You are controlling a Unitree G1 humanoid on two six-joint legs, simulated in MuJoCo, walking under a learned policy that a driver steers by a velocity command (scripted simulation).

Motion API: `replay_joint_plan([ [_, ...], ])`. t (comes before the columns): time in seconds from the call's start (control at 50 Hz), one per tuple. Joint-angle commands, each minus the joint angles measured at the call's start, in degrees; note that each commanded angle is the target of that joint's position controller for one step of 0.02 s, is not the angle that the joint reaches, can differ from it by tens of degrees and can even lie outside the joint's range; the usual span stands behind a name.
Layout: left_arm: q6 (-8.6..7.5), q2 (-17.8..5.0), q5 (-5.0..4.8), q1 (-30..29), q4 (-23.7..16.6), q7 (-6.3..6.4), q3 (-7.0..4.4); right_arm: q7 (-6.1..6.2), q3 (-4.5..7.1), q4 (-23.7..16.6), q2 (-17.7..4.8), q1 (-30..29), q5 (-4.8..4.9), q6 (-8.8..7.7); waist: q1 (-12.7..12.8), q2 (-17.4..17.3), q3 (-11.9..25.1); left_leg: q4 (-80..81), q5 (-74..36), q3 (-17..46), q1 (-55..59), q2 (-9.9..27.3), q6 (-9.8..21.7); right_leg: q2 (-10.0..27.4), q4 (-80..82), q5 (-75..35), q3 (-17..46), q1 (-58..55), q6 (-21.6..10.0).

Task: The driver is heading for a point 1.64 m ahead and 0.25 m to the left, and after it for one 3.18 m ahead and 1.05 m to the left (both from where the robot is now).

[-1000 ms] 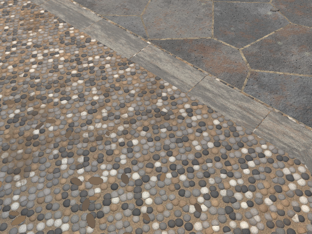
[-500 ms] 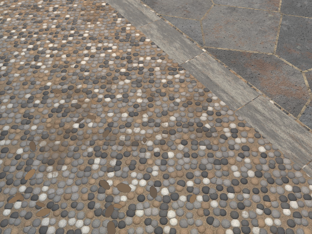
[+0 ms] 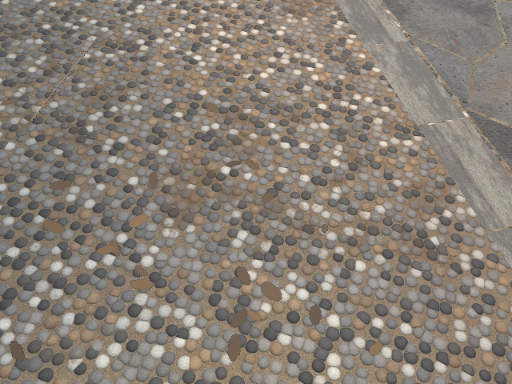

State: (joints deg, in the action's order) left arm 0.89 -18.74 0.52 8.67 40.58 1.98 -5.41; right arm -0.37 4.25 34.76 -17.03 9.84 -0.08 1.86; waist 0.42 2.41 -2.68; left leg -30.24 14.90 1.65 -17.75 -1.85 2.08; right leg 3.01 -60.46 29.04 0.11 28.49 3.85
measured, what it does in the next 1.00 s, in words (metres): steps on the spot, turning left: right foot, then left foot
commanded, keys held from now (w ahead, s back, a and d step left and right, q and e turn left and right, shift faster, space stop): q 0.48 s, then no key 0.10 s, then w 0.42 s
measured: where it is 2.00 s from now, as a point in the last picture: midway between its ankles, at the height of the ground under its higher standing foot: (163, 308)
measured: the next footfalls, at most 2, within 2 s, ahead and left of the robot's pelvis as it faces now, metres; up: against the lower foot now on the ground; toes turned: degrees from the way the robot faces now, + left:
right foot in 0.32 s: +0.09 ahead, -0.12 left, +0.00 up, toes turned +17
left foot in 0.72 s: -0.02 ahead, +0.12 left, +0.00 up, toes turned +22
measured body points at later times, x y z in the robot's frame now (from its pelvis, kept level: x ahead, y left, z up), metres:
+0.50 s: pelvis +0.01 -0.03 +0.00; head +0.05 -0.04 +0.45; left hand +0.08 +0.29 -0.08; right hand +0.24 -0.27 -0.10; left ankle -0.05 +0.10 -0.65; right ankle +0.05 -0.13 -0.74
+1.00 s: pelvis +0.07 +0.05 +0.01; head +0.08 +0.08 +0.46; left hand +0.12 +0.36 -0.09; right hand +0.20 -0.20 -0.10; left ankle -0.06 +0.10 -0.74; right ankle +0.26 -0.05 -0.68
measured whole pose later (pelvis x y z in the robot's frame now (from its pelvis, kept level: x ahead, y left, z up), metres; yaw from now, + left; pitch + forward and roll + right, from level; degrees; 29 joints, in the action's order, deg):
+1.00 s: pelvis +0.07 +0.05 +0.01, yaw +23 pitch +2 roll -1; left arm -3.5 -18.2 -0.8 9.1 41.8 -1.7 -4.1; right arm 0.3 2.2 42.8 -14.8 23.9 0.1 -3.0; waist -3.2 2.6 -0.3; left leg -13.0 15.2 1.3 0.7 -1.5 2.4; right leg 4.7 -45.0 2.5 0.5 36.7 1.8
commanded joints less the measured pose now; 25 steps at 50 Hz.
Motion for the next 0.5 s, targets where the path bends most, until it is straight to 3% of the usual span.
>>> replay_joint_plan([
  [0.02,-0.76,-5.9,0.45,-1.5,-4.5,0.71,-1.72,1.24,2.42,-3.8,-9.4,-2.6,0.85,-0.99,0.2,-10.0,7.5,9.6,-28.1,15.6,10.0,13.6,11.0,-0.7,-5.5,-5.2,3.5,8.3,0.9],
  [0.06,-0.97,-4.6,0.06,-0.3,-4.1,0.35,-1.39,1.72,2.34,-3.7,-9.3,-2.6,0.33,-0.64,0.6,-10.0,8.8,9.6,-27.0,15.1,9.3,12.3,11.1,-2.0,-2.7,-8.1,3.1,6.1,1.4],
  [0.14,-1.33,-2.7,-0.15,-2.9,-4.9,-0.10,-0.43,2.24,2.79,-3.2,-10.4,-1.5,0.67,-0.29,-0.9,-10.6,8.4,8.7,-19.4,18.2,9.3,11.5,10.8,-3.3,10.2,-9.6,4.0,3.0,1.5],
  [0.24,-2.18,-3.8,-0.83,-3.0,-5.5,-1.18,-0.69,1.51,3.03,-3.4,-11.2,-2.3,0.84,0.25,-1.5,-12.2,7.6,7.4,-16.7,25.3,6.7,11.2,10.8,-5.3,20.7,-7.7,4.6,-4.0,0.3],
  [0.3,-2.98,-3.7,-0.92,0.5,-4.8,-1.81,-1.06,1.59,2.78,-3.8,-10.6,-4.5,1.79,0.68,1.1,-11.9,7.9,4.1,-17.1,27.4,6.0,8.6,8.1,-5.6,35.1,-15.5,3.8,-12.0,-1.4],
  [0.32,-3.12,-5.1,-0.50,2.0,-4.4,-1.66,-1.56,1.85,2.42,-3.8,-9.3,-3.9,1.90,0.69,1.4,-10.1,8.5,1.6,-11.4,26.1,2.7,6.4,5.5,-2.3,39.4,-21.9,5.4,-18.0,-2.9],
  [0.34,-2.84,-8.9,0.49,2.9,-5.1,-1.22,-2.28,1.84,1.55,-3.8,-6.0,-0.9,1.01,0.58,-0.4,0.8,10.7,-9.5,4.8,19.0,-3.9,1.1,1.9,9.6,41.0,-29.7,15.6,-24.9,-7.2],
  [0.36,-2.45,-11.5,2.24,2.0,-4.7,-1.43,-2.68,1.97,2.20,-5.1,-7.6,-0.7,1.48,0.08,-1.8,14.9,6.8,-20.5,22.9,8.2,-15.2,-6.8,-1.5,19.0,43.4,-37.8,29.0,-22.7,-17.5],
  [0.38,-2.71,-8.4,1.83,0.5,-6.0,-1.27,-1.94,2.03,3.68,-3.9,-12.2,1.2,0.61,-0.27,-1.4,10.3,6.7,-33.1,22.4,8.4,-16.0,-2.2,-3.9,21.6,43.4,-37.2,29.0,-20.7,-21.2],
  [0.4,-2.68,-5.4,1.32,-2.2,-6.6,-0.84,-1.02,1.83,4.45,-2.5,-13.4,1.7,1.21,0.01,-2.2,6.8,5.6,-37.6,18.2,7.8,-16.0,-1.3,-4.8,17.9,42.6,-34.8,22.6,-19.3,-19.0],
  [0.42,-2.46,-4.4,0.71,-4.2,-7.0,-0.55,-0.69,2.02,4.41,-1.0,-12.0,2.8,1.37,0.73,-2.8,4.7,4.5,-39.6,14.7,6.9,-16.2,-0.7,-5.9,13.9,42.1,-31.1,16.9,-18.8,-16.1],
  [0.44,-2.30,-4.0,-0.02,-4.8,-7.0,-0.23,-0.50,2.07,4.14,-0.8,-10.6,2.6,1.28,1.26,-2.2,4.7,3.7,-41.2,11.6,6.4,-17.8,-0.5,-6.8,12.5,42.0,-31.0,14.1,-19.5,-15.3],
  [0.5,-1.44,-4.5,0.44,-1.7,-6.2,0.49,-0.41,1.60,2.75,-2.5,-6.6,-0.7,1.76,1.45,0.4,6.1,4.1,-35.3,8.5,2.5,-17.6,0.4,-8.3,10.3,42.1,-34.8,8.0,-22.0,-15.9],
])
Velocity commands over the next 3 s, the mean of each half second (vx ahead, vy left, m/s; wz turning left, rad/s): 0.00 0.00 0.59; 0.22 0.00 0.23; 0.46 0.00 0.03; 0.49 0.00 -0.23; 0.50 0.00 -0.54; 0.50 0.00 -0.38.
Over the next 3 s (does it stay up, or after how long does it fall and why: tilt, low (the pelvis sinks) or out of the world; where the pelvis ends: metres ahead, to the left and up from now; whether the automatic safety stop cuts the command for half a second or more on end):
stays up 1.16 0.29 0.01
